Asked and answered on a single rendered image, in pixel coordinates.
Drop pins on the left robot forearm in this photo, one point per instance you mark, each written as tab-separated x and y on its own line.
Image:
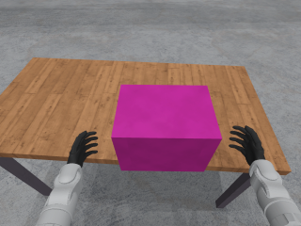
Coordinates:
61	204

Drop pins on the left robot hand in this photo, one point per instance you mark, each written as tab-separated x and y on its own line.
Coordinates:
78	153

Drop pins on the right robot hand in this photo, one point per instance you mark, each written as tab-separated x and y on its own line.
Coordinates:
252	149

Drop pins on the right robot forearm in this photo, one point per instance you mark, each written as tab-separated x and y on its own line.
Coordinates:
273	198

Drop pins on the table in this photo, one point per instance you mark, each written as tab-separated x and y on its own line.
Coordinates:
53	100

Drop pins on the carton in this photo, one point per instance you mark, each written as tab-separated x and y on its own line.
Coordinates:
165	128

